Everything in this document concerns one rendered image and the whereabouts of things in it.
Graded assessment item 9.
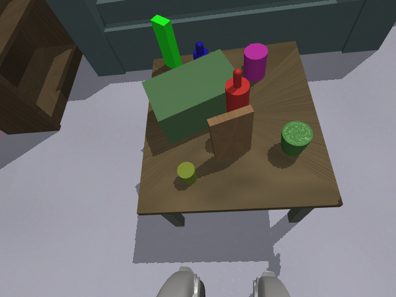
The bookshelf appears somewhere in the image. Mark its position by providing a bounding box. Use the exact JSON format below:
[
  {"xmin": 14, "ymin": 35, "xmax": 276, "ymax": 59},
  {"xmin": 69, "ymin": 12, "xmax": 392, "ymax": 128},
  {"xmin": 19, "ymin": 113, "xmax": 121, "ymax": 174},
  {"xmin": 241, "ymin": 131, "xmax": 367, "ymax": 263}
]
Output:
[{"xmin": 0, "ymin": 0, "xmax": 83, "ymax": 135}]

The coffee table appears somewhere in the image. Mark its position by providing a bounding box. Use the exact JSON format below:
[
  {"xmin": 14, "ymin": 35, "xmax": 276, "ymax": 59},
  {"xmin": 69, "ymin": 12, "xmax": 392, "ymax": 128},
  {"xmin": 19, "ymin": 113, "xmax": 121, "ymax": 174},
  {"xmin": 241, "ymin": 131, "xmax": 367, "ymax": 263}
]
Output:
[{"xmin": 137, "ymin": 41, "xmax": 343, "ymax": 227}]

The sofa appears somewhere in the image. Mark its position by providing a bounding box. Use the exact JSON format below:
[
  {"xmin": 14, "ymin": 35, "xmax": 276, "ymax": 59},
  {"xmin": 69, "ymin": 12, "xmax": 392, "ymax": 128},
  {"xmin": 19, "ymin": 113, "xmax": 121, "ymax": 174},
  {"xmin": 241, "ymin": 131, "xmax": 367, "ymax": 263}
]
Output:
[{"xmin": 45, "ymin": 0, "xmax": 396, "ymax": 77}]

